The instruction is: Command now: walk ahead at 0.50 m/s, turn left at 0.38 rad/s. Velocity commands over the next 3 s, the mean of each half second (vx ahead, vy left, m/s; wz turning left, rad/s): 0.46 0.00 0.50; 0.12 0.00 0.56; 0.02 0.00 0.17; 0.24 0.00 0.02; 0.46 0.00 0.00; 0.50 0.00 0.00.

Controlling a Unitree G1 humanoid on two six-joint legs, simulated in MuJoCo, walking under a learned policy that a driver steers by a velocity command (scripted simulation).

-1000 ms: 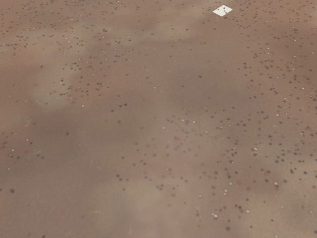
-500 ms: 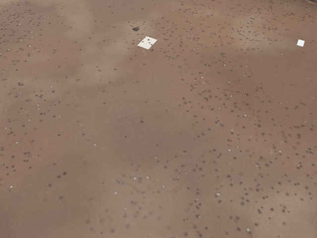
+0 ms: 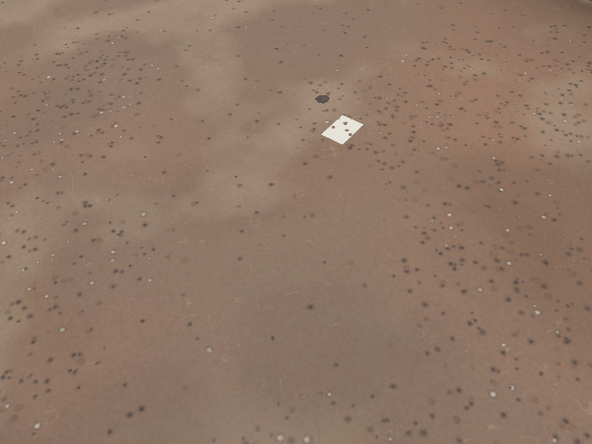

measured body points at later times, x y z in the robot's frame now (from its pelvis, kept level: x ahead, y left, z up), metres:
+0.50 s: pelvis +0.27 +0.07 -0.01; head +0.32 +0.10 +0.44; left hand +0.36 +0.38 -0.10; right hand +0.45 -0.17 -0.11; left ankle +0.28 +0.14 -0.75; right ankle +0.35 -0.09 -0.67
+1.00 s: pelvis +0.42 +0.08 -0.01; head +0.46 +0.10 +0.44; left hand +0.40 +0.39 -0.11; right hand +0.71 -0.07 -0.11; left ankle +0.34 +0.19 -0.69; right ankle +0.55 +0.02 -0.75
